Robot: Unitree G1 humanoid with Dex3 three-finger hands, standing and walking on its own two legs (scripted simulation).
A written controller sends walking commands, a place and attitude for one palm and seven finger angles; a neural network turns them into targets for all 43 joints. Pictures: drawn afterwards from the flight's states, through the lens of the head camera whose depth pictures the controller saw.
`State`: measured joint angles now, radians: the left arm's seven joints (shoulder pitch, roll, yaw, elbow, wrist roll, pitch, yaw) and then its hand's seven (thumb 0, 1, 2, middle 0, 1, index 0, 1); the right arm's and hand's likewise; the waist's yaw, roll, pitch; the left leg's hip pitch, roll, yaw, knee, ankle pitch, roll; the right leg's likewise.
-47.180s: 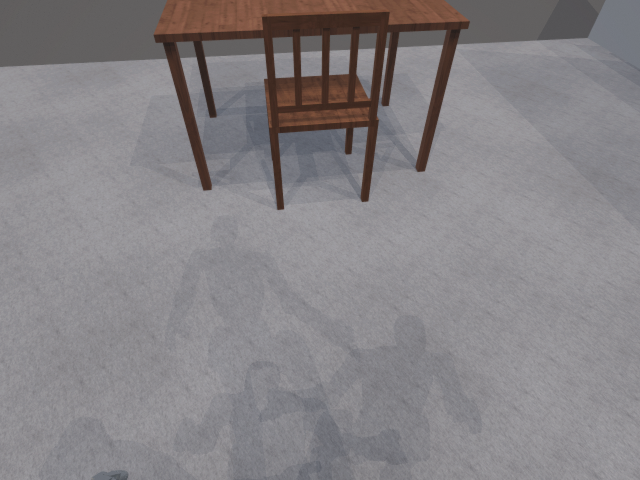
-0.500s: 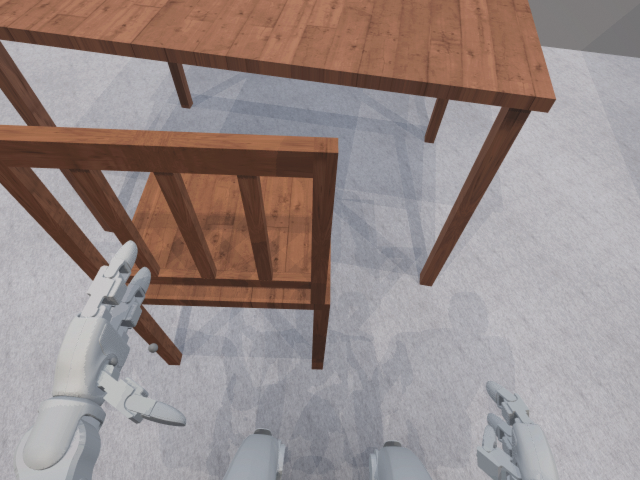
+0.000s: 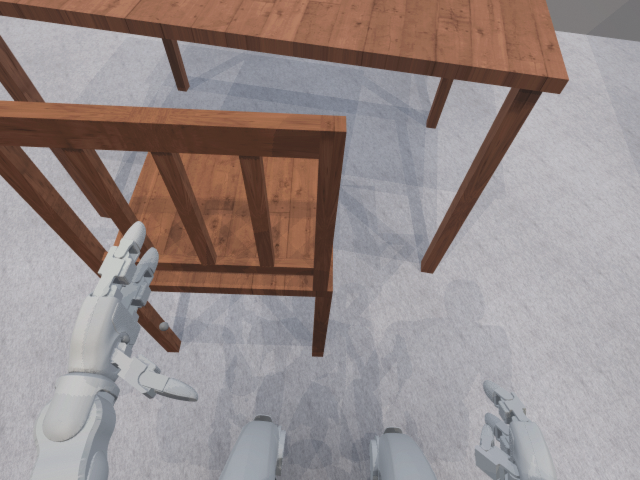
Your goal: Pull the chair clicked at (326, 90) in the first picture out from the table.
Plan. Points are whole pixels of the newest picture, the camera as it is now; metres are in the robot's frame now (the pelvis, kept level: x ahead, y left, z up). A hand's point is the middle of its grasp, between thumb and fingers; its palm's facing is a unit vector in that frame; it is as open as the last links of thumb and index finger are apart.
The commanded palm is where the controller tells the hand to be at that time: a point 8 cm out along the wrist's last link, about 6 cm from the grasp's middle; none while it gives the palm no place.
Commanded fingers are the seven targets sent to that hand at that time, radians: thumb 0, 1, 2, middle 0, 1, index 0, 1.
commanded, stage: aim the fingers beside a spindle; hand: left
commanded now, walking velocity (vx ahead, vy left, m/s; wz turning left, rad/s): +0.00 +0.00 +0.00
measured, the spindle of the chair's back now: (190, 213) +0.46 +0.22 +0.00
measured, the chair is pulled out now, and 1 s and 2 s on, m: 0.18 0.18 0.17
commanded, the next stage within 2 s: push the fingers through the gap in 1.18 s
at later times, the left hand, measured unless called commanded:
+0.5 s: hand (183, 312) +0.30 +0.18 +0.03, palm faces -0.01 -1.00 -0.04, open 16.9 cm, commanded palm +0.29 +0.24 +0.03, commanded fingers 0.00 -0.50 0.30 -0.06 -0.08 -0.06 -0.08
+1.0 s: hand (181, 306) +0.31 +0.19 +0.02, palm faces +0.00 -1.00 -0.04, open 17.0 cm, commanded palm +0.29 +0.23 +0.03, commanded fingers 0.00 -0.50 0.30 -0.06 -0.08 -0.06 -0.08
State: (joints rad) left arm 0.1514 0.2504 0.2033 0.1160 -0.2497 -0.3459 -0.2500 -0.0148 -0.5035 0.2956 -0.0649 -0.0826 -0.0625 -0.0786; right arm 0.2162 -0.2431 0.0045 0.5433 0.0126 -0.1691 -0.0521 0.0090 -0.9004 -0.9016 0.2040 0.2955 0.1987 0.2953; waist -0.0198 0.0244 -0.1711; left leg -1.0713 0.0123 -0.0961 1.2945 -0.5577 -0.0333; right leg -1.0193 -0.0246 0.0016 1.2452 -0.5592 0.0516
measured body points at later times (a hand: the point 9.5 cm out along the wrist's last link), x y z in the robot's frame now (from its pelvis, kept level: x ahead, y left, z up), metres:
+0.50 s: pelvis +0.00 +0.00 -0.01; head +0.10 +0.01 +0.43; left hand +0.30 +0.24 +0.03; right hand +0.17 -0.25 -0.10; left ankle +0.03 +0.13 -0.62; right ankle +0.02 -0.16 -0.62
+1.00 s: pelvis +0.00 +0.00 -0.01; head +0.10 +0.01 +0.42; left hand +0.31 +0.24 +0.03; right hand +0.16 -0.26 -0.11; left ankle +0.03 +0.13 -0.62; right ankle +0.02 -0.16 -0.62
